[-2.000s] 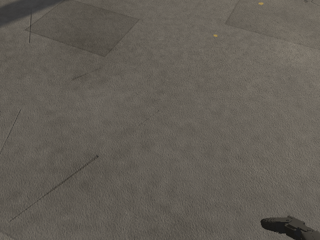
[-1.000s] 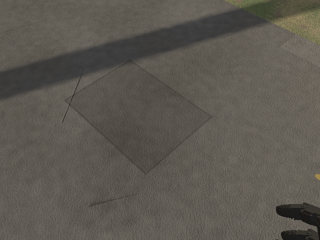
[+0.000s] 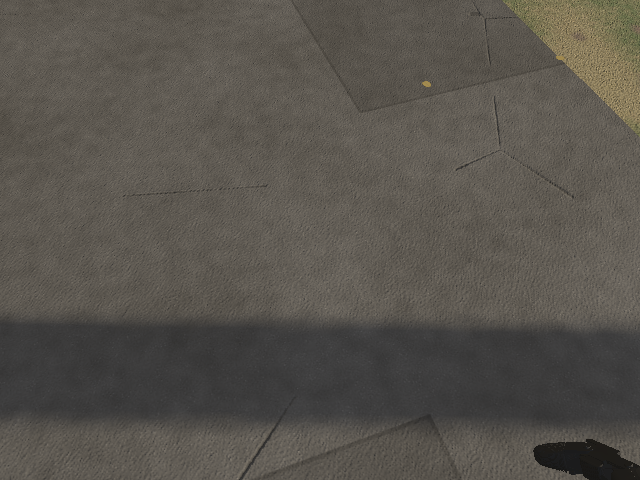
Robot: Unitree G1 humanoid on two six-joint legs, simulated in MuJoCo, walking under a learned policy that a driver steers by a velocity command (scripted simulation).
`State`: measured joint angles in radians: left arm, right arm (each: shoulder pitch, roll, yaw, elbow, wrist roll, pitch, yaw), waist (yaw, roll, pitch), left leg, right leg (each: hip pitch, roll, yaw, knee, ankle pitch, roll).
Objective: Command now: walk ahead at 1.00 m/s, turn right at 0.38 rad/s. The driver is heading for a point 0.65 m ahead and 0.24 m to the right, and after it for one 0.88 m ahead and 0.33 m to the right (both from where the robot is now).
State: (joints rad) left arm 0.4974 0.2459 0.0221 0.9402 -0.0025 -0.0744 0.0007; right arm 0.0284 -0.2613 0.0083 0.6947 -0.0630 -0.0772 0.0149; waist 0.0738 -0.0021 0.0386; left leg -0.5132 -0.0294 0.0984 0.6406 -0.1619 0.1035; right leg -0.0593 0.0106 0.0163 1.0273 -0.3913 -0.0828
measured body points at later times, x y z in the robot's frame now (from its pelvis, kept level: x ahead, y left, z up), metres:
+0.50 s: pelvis +0.48 -0.07 -0.01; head +0.50 -0.06 +0.44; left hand +0.64 +0.18 -0.14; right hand +0.50 -0.34 -0.11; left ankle +0.37 +0.12 -0.57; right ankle +0.52 -0.09 -0.71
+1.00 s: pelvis +0.88 -0.18 +0.03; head +0.92 -0.22 +0.47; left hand +1.22 -0.12 -0.06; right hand +0.73 -0.45 -0.08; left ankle +0.99 -0.11 -0.71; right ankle +0.80 -0.27 -0.63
